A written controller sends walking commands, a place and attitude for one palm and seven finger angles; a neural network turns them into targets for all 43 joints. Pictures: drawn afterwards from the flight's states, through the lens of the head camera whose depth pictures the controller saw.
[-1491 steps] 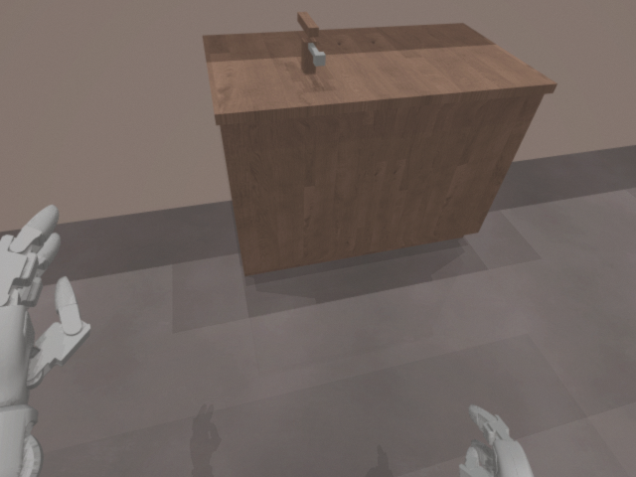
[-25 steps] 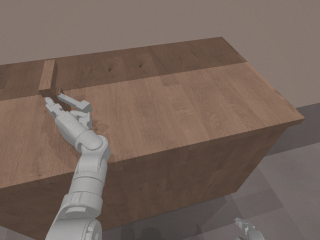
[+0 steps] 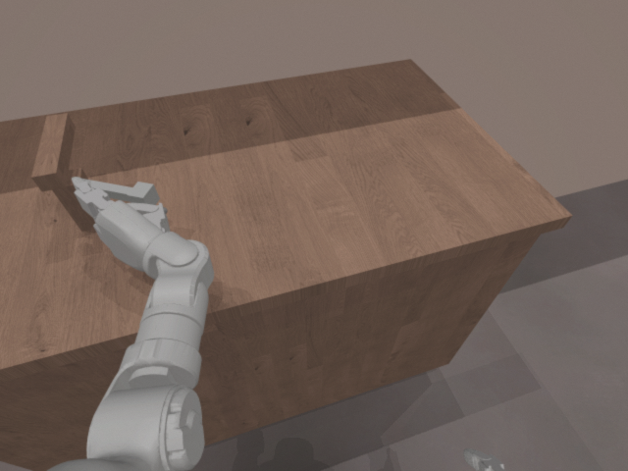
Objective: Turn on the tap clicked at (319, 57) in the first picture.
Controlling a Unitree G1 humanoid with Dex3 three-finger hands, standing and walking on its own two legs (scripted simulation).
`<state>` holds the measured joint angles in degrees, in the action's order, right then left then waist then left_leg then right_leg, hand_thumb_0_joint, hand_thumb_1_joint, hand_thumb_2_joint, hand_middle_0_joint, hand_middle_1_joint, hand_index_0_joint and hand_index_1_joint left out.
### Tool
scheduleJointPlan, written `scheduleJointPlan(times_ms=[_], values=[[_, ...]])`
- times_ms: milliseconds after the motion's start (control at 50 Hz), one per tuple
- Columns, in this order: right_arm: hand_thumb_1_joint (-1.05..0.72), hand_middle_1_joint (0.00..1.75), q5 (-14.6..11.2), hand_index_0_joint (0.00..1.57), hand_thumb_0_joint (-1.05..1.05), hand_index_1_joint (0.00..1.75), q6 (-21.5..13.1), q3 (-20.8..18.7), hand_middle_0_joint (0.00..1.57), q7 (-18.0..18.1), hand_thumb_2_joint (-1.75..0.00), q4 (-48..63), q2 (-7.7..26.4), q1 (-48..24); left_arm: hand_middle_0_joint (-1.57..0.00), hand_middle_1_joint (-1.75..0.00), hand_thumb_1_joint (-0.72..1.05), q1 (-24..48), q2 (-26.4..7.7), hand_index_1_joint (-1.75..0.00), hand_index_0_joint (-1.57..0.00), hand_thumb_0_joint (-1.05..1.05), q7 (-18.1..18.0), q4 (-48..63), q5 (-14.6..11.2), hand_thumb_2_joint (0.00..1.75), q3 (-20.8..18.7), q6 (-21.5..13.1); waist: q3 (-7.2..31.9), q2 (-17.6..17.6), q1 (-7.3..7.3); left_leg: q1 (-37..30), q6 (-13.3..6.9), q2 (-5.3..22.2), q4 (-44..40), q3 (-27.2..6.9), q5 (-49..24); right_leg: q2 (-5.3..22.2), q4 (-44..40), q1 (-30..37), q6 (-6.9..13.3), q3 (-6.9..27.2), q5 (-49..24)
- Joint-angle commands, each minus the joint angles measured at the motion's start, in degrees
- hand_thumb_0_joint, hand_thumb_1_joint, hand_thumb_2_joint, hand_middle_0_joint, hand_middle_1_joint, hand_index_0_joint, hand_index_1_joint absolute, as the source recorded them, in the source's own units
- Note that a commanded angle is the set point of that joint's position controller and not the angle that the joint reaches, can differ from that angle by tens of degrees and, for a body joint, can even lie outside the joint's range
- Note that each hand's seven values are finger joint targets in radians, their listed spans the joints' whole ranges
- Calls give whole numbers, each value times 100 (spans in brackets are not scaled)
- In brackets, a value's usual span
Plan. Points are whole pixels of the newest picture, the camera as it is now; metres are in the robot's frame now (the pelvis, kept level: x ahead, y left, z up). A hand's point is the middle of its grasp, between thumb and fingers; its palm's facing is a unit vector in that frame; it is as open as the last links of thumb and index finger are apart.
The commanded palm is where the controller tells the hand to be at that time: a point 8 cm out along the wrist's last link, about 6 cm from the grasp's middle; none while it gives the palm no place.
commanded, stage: push the lever round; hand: left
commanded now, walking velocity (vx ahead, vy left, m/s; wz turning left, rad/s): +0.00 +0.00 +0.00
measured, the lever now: (143, 197) +0.45 +0.24 +0.11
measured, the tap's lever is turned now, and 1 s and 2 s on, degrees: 59 79 79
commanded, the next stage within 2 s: lift the hand up off the lever in 0.40 s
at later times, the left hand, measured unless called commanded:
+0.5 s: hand (172, 195) +0.46 +0.21 +0.10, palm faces +0.83 -0.55 -0.10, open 7.6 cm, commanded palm +0.41 +0.22 +0.11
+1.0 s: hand (165, 185) +0.46 +0.21 +0.12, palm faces +0.82 -0.57 -0.07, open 7.8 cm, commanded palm +0.40 +0.22 +0.12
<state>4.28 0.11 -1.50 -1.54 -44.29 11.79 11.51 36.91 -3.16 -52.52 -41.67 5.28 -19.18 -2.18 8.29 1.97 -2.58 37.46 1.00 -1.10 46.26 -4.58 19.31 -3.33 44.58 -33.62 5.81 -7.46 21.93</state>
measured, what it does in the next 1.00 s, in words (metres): stands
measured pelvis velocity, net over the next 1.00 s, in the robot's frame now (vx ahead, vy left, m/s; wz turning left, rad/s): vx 0.02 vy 0.01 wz -0.02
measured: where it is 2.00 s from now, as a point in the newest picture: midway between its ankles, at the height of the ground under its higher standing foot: outside the picture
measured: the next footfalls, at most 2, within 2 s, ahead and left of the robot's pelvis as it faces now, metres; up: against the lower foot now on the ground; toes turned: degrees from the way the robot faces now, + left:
none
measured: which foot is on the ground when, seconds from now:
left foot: down 0.00-1.00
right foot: down 0.00-1.00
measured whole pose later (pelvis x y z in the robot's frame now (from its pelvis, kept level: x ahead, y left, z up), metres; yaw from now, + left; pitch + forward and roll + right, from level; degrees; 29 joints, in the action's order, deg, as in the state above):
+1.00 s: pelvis +0.02 +0.01 +0.01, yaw -1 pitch +11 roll -1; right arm 4.6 0.6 -1.9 -2.8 -43.3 11.8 14.2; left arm 38.5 -3.7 -51.1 -41.3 5.6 -22.0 0.3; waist 9.1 2.0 -3.7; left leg 34.2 0.1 -1.0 43.5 -3.0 19.8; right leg -3.4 41.5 -30.7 4.9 -5.7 21.7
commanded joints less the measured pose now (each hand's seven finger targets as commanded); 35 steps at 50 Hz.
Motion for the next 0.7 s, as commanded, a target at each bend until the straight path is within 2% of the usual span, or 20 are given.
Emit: scheduleJointPlan(times_ms=[0,40,60,80,100,120,140,160,200,240,260,280,320,360,380,460,520,560,640,680], values=[[-90,30,-21,20,0,30,-173,-213,20,58,-90,717,716,-274,-15,-15,90,2756,-845,-15,-15,0,91,1142,217,90,220,-334,1742,-256,-213,-736,-264,-50,-325,184,-760,437,-958,1026,-533,734,-1514],[-90,30,-15,20,0,30,-171,-214,20,63,-90,739,726,-223,-15,-15,90,2737,-908,-15,-15,0,98,1075,196,90,137,-321,1753,-388,-195,-635,-269,-68,-332,198,-711,474,-993,1135,-585,795,-1658],[-90,30,-20,20,0,30,-150,-241,20,84,-90,695,763,-216,-15,-15,90,2615,-1176,-15,-15,0,89,1020,214,90,-136,-313,1772,-288,-129,-602,-262,-59,-349,179,-743,466,-975,1168,-559,789,-1653],[-90,30,-18,20,0,30,-143,-209,20,69,-90,737,734,-217,-15,-15,90,2763,-898,-15,-15,0,131,1060,209,90,163,-304,1759,-228,-215,-669,-272,-67,-363,201,-799,472,-945,1131,-573,774,-1764],[-90,30,-23,20,0,30,-141,-215,20,70,-90,710,739,-166,-15,-15,90,2891,-1044,-15,-15,0,106,1017,215,90,27,-324,1727,-294,-244,-693,-276,-43,-340,193,-803,479,-963,1095,-581,762,-1776],[-90,30,-4,20,0,30,-148,-225,20,56,-90,718,732,-149,-15,-15,90,2886,-910,-15,-15,0,119,1054,248,90,155,-341,1755,-277,-257,-711,-273,-49,-332,214,-837,479,-954,1112,-594,772,-1879],[-90,30,-7,20,0,30,-144,-227,20,45,-90,722,736,-118,-15,-15,90,2795,-917,-15,-15,0,113,943,256,90,128,-329,1730,-353,-242,-680,-270,-48,-352,200,-828,470,-952,1112,-586,744,-1848],[-90,30,5,20,0,30,-145,-243,20,51,-90,688,768,-116,-15,-15,90,2772,-1044,-15,-15,0,100,886,292,90,-15,-327,1740,-189,-185,-688,-271,-59,-346,195,-842,442,-917,1033,-556,733,-1794],[-90,30,0,20,0,30,-134,-235,20,30,-90,715,742,-68,-15,-15,90,2840,-1006,-15,-15,0,102,851,274,90,24,-344,1759,-266,-240,-676,-281,-55,-342,218,-823,458,-928,1056,-585,733,-1801],[-90,30,13,20,0,30,-126,-243,20,34,-90,716,759,-22,-15,-15,90,2883,-1086,-15,-15,0,98,855,284,90,-43,-368,1816,-346,-262,-629,-283,-59,-323,237,-839,490,-940,1157,-627,786,-2007],[-90,30,16,20,0,30,-113,-267,20,45,-90,707,786,5,-15,-15,90,2788,-1306,-15,-15,0,89,910,294,90,-286,-381,1921,-260,-167,-664,-277,-58,-327,224,-954,475,-888,1232,-599,767,-2134],[-90,30,4,20,0,30,-100,-254,20,38,-90,760,758,11,-15,-15,90,2771,-1174,-15,-15,0,117,959,267,90,-160,-376,1976,-303,-195,-657,-278,-65,-340,233,-992,484,-849,1284,-619,755,-2230],[-90,30,6,20,0,30,-87,-242,20,51,-90,748,772,45,-15,-15,90,2788,-1285,-15,-15,0,130,734,258,90,-267,-333,1826,-494,-238,-489,-282,-65,-333,251,-869,533,-915,1307,-688,821,-2280],[-90,30,-1,20,0,30,-59,-258,20,72,-90,696,812,71,-15,-15,90,2895,-1538,-15,-15,0,128,650,312,90,-460,-315,1772,-325,-215,-520,-288,-57,-368,249,-886,510,-916,1259,-636,793,-2143],[-90,30,5,20,0,30,-58,-249,20,55,-90,726,781,84,-15,-15,90,3063,-1300,-15,-15,0,152,785,320,90,-220,-348,1807,-257,-287,-642,-293,-50,-363,265,-968,486,-884,1185,-628,755,-2179],[-90,30,36,20,0,30,-58,-276,20,20,-90,686,793,194,-15,-15,90,3006,-1403,-15,-15,0,120,704,385,90,-365,-378,1946,-47,-240,-755,-281,-39,-328,242,-1134,424,-803,1112,-566,680,-2190],[-90,30,38,20,0,30,-67,-278,20,-32,-90,761,778,226,-15,-15,90,2868,-1255,-15,-15,0,107,826,343,90,-272,-400,2086,-162,-226,-808,-278,-36,-329,256,-1219,406,-781,1223,-585,659,-2329],[-90,30,27,20,0,30,-58,-299,20,-23,-90,739,810,225,-15,-15,90,2804,-1345,-15,-15,0,105,814,332,90,-373,-381,2022,-192,-183,-826,-273,-29,-359,226,-1280,376,-783,1230,-549,626,-2296],[-90,30,20,20,0,30,-88,-288,20,-46,-90,763,791,194,-15,-15,90,2926,-1206,-15,-15,0,113,983,297,90,-212,-359,1924,-263,-239,-901,-279,-9,-412,239,-1218,351,-859,1205,-550,616,-2134],[-90,30,22,20,0,30,-105,-288,20,-55,-90,727,781,162,-15,-15,90,3007,-1102,-15,-15,0,107,1035,311,90,-114,-334,1905,-28,-247,-1069,-269,-3,-432,226,-1324,312,-834,1066,-496,564,-1989]])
